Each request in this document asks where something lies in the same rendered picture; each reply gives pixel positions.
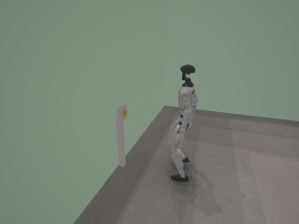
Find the left robot forearm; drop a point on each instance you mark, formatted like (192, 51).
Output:
(185, 120)

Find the button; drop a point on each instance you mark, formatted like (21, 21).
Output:
(124, 112)

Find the robot right upper arm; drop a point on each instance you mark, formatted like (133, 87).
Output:
(195, 98)

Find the humanoid robot torso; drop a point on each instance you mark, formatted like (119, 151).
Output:
(181, 106)

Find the robot right hand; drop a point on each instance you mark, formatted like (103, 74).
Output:
(191, 121)

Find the robot left upper arm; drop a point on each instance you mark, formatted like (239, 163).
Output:
(185, 96)

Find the panel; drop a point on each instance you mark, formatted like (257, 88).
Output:
(120, 133)

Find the right robot forearm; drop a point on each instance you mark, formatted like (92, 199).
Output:
(193, 109)

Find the robot left hand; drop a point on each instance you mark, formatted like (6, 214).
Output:
(180, 138)

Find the left robot thigh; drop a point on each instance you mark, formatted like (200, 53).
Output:
(173, 139)

